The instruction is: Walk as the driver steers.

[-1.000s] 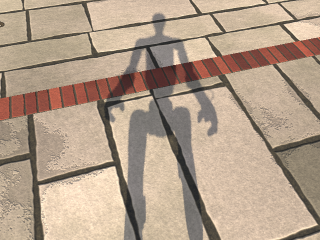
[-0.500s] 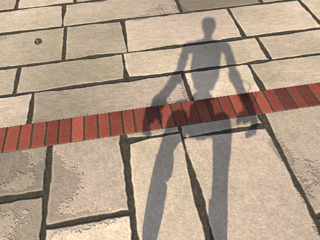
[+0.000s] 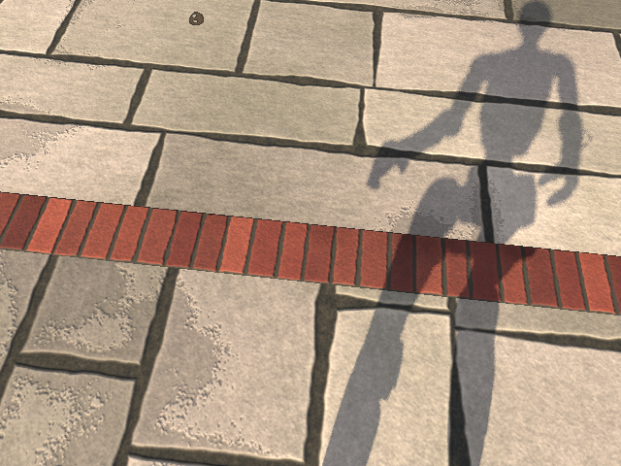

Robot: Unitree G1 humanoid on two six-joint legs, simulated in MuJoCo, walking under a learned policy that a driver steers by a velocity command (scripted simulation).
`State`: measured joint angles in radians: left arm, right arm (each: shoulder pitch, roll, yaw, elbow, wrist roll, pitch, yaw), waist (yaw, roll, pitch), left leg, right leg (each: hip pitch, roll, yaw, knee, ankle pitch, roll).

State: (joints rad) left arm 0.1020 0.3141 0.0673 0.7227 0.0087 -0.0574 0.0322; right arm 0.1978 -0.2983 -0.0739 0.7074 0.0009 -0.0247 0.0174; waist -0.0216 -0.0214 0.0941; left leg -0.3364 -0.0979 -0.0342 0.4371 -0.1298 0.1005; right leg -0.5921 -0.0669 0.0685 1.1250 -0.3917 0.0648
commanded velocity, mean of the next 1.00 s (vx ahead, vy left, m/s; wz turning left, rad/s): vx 0.04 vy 0.00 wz -0.04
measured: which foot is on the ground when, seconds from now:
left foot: down 0.00-0.28, up 0.30-0.56, down 0.58-0.96, up 0.98-1.00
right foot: up 0.00-0.26, down 0.28-0.62, up 0.64-0.94, down 0.96-1.00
